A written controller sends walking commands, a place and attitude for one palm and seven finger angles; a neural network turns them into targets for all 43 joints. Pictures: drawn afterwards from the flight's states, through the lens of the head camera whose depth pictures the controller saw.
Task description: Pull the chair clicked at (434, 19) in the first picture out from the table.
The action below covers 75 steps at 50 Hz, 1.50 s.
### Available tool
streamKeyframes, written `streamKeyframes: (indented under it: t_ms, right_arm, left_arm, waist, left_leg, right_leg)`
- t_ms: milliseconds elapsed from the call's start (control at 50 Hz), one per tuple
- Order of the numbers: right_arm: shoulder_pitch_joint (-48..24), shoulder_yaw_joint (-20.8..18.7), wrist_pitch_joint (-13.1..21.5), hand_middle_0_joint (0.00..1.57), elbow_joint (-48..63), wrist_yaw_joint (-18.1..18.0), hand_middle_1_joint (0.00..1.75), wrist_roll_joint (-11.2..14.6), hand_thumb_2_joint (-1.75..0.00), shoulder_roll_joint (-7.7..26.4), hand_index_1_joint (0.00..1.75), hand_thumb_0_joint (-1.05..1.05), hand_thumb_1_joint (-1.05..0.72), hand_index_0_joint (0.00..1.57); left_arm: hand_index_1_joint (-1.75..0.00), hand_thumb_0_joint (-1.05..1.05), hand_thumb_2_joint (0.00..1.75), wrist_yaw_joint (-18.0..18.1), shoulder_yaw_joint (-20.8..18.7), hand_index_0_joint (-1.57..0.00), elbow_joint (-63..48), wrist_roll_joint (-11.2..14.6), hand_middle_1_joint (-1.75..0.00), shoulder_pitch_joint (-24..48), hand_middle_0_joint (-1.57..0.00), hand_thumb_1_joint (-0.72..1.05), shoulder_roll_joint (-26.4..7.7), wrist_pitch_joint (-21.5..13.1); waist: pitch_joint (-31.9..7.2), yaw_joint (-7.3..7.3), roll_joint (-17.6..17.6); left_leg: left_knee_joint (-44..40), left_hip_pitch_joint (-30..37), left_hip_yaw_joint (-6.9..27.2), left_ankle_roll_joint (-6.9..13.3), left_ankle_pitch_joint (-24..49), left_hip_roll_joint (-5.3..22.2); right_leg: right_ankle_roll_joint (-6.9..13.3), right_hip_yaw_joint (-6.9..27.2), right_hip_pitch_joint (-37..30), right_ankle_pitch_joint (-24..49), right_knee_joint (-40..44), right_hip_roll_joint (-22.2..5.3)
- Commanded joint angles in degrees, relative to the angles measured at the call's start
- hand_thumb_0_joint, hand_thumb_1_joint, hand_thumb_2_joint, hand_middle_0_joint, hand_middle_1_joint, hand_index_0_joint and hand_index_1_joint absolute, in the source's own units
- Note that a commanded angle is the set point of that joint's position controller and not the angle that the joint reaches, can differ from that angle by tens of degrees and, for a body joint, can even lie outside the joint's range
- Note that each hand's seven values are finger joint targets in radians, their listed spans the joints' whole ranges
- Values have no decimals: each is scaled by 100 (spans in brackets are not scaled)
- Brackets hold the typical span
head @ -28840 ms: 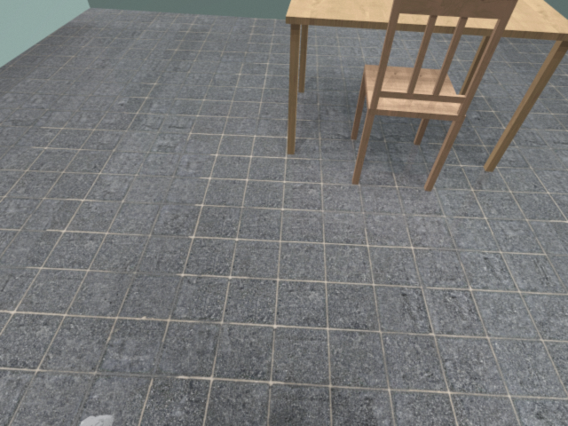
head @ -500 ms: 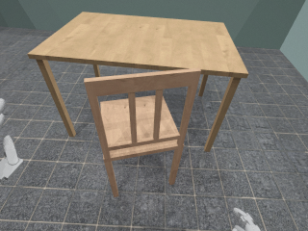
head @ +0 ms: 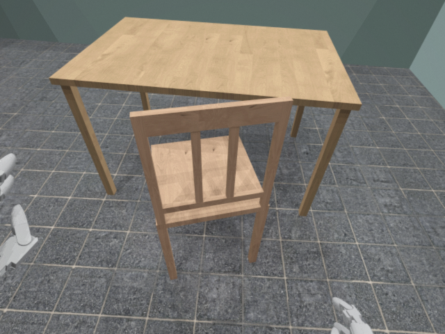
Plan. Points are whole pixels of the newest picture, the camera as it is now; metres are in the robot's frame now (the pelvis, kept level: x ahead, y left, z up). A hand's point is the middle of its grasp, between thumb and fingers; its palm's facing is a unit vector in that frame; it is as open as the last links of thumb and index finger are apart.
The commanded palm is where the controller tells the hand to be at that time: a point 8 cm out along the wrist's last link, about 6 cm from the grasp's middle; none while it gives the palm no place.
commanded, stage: let the arm hang, fingers relaxed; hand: left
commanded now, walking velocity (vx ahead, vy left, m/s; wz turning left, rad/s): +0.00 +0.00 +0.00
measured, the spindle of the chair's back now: (197, 169) +0.58 +0.10 -0.09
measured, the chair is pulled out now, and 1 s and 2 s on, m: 0.18 0.18 0.18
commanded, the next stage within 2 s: look to check the result in 1.18 s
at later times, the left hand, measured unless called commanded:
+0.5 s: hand out of the picture +0.03 +0.20 -0.17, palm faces +0.02 -0.98 -0.21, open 6.9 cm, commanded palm none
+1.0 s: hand out of the picture +0.06 +0.18 -0.16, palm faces -0.03 -0.98 -0.21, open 7.3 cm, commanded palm none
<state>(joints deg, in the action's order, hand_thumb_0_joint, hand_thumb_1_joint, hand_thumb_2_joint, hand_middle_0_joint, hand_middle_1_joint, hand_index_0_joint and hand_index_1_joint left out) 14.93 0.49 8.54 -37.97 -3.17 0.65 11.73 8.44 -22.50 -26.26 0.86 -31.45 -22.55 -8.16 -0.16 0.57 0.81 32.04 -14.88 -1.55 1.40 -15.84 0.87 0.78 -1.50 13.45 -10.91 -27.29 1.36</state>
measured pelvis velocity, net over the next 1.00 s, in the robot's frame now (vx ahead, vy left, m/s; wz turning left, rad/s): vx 0.05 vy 0.01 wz -0.03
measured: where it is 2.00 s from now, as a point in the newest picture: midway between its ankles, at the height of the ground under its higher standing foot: outside the picture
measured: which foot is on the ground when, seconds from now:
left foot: down 0.00-1.00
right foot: down 0.00-1.00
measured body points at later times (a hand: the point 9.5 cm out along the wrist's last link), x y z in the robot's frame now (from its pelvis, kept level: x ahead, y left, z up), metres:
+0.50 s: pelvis +0.02 +0.01 +0.01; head +0.06 +0.02 +0.46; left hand +0.03 +0.25 -0.15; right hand +0.04 -0.22 -0.15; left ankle +0.04 +0.10 -0.74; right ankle +0.04 -0.11 -0.73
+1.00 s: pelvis +0.05 +0.01 +0.01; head +0.06 +0.00 +0.46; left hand +0.07 +0.23 -0.15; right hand +0.03 -0.20 -0.16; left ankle +0.04 +0.10 -0.73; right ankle +0.04 -0.11 -0.73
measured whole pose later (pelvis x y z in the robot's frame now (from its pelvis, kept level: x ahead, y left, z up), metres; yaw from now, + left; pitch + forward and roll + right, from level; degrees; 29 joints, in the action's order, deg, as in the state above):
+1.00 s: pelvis +0.05 +0.01 +0.01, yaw -2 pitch -1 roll +0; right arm 16.7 0.5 0.5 -64.5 -2.2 -0.9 7.8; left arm 2.4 0.6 65.4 -0.7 -14.5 -7.9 -0.1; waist 2.0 0.9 1.7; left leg 22.0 -7.3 -3.9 2.1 -13.5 -1.0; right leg -0.3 1.0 9.0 -12.7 -23.0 -0.2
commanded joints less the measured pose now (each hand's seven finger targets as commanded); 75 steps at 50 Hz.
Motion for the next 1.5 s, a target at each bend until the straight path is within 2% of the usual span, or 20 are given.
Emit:
streamKeyframes:
  t_ms: [0,40,60,80,100,120,140,180,220,260,320,340,360,380,440,560,740,960,1000,1480]
  right_arm:
    - [-739,-305,307,20,906,-53,30,-10,-90,736,30,0,-90,20]
    - [-785,-295,300,20,913,-99,30,7,-90,744,30,0,-90,20]
    - [-576,-556,248,20,-531,382,30,-156,-90,1479,30,0,-90,20]
    - [-343,-446,-174,20,-473,382,30,-115,-90,957,30,0,-90,20]
    - [-355,-347,-337,20,-360,365,30,-152,-90,760,30,0,-90,20]
    - [-383,-319,-422,20,-314,362,30,-188,-90,786,30,0,-90,20]
    - [-293,-322,-482,20,-323,353,30,-206,-90,779,30,0,-90,20]
    - [-281,-336,-588,20,-432,335,30,-217,-90,868,30,0,-90,20]
    - [-354,-293,-662,20,-618,303,30,-232,-90,849,30,0,-90,20]
    - [-472,-201,-704,20,-854,276,30,-236,-90,800,30,0,-90,20]
    - [-381,-146,-731,20,-1233,223,30,-179,-90,735,30,0,-90,20]
    - [-299,-144,-747,20,-1328,201,30,-154,-90,714,30,0,-90,20]
    - [-212,-180,-757,20,-1416,183,30,-195,-90,624,30,0,-90,20]
    - [-153,-173,-777,20,-1505,179,30,-192,-90,577,30,0,-90,20]
    - [73,-181,-816,20,-1713,161,30,-158,-90,502,30,0,-90,20]
    - [448,-145,-801,20,-2116,127,30,-140,-90,393,30,0,-90,20]
    - [599,-113,-793,20,-2444,104,30,-133,-90,260,30,0,-90,20]
    - [674,-111,-760,20,-2573,91,30,-148,-90,89,30,0,-90,20]
    - [692,-118,-740,20,-2576,83,30,-153,-90,95,30,0,-90,20]
    - [762,-116,-738,20,-2662,44,30,-137,-90,49,30,0,-90,20]
  left_arm:
    - [-30,0,90,137,-608,-20,-1188,86,-30,511,-20,90,-1037,-354]
    - [-30,0,90,176,-712,-20,-1168,91,-30,449,-20,90,-1141,-365]
    - [-30,0,90,-640,1574,-20,3338,-449,-30,719,-20,90,279,412]
    - [-30,0,90,-783,1468,-20,3657,-314,-30,464,-20,90,484,736]
    - [-30,0,90,-806,1597,-20,3853,-266,-30,573,-20,90,649,812]
    - [-30,0,90,-814,1659,-20,4106,-275,-30,792,-20,90,573,818]
    - [-30,0,90,-806,1707,-20,4386,-293,-30,1090,-20,90,476,822]
    - [-30,0,90,-787,1771,-20,5086,-268,-30,1440,-20,90,342,808]
    - [-30,0,90,-754,1884,-20,5859,-217,-30,1675,-20,90,310,823]
    - [-30,0,90,-734,1970,-20,6579,-173,-30,1782,-20,90,262,849]
    - [-30,0,90,-733,2060,-20,7495,-142,-30,1721,-20,90,301,793]
    - [-30,0,90,-731,2074,-20,7686,-139,-30,1704,-20,90,278,785]
    - [-30,0,90,-717,1995,-20,7816,-164,-30,1597,-20,90,544,788]
    - [-30,0,90,-715,2036,-20,7970,-149,-30,1572,-20,90,495,788]
    - [-30,0,90,-707,2123,-20,8309,-138,-30,1553,-20,90,521,778]
    - [-30,0,90,-668,2226,-20,8760,-124,-30,1449,-20,90,633,779]
    - [-30,0,90,-614,2254,-20,9044,-121,-30,1318,-20,90,758,782]
    - [-30,0,90,-592,2217,-20,9044,-123,-30,1305,-20,90,890,752]
    - [-30,0,90,-593,2212,-20,9042,-118,-30,1253,-20,90,909,728]
    - [-30,0,90,-577,2204,-20,9082,-112,-30,1120,-20,90,1006,732]
  waist:
    - [-65,31,-39]
    - [-136,-6,163]
    - [140,319,289]
    - [-241,103,271]
    - [-306,50,66]
    - [-239,15,-292]
    - [-266,41,-977]
    - [-302,23,-1169]
    - [-340,-10,-584]
    - [-55,-85,365]
    - [-107,-68,468]
    - [-36,-52,282]
    - [-155,-55,676]
    - [-192,-49,886]
    - [-24,-20,267]
    - [146,12,-95]
    - [517,-14,-84]
    - [611,-12,-85]
    - [364,-7,-73]
    - [501,14,-9]
  left_leg:
    - [-679,177,497,85,-691,350]
    - [-1068,136,629,102,-804,477]
    - [-198,-599,977,211,939,552]
    - [-419,-506,801,189,748,588]
    - [-524,-750,988,244,310,589]
    - [-490,-836,1027,258,259,496]
    - [-363,-723,992,251,441,383]
    - [-287,-432,902,249,1029,268]
    - [-576,-124,888,241,1388,309]
    - [-1037,-154,910,227,1367,394]
    - [-1288,116,803,183,780,402]
    - [-1332,168,814,181,700,422]
    - [-1390,254,765,194,477,427]
    - [-1449,311,769,192,293,415]
    - [-1491,368,759,183,202,456]
    - [-1466,617,638,183,705,490]
    - [-1493,624,499,164,732,474]
    - [-1485,656,422,158,928,464]
    - [-1411,832,394,164,1176,463]
    - [-1372,994,334,159,1402,494]
  right_leg:
    - [194,1043,441,-1372,1114,-712]
    - [85,822,223,-1110,940,-552]
    - [161,306,716,521,-392,-707]
    - [82,315,526,121,-447,-584]
    - [59,229,444,-338,-410,-551]
    - [86,265,406,-281,-330,-566]
    - [175,343,405,-108,-245,-623]
    - [306,553,293,402,-115,-784]
    - [240,610,107,598,-33,-734]
    - [131,546,-11,329,23,-582]
    - [109,611,-174,130,407,-570]
    - [122,586,-184,129,524,-568]
    - [123,529,-223,37,600,-577]
    - [134,524,-254,-10,644,-567]
    - [144,484,-190,-2,819,-576]
    - [133,509,-122,222,873,-627]
    - [126,561,-21,165,900,-606]
    - [121,638,-76,378,872,-583]
    - [122,660,-189,639,840,-602]
    - [126,657,-169,766,826,-595]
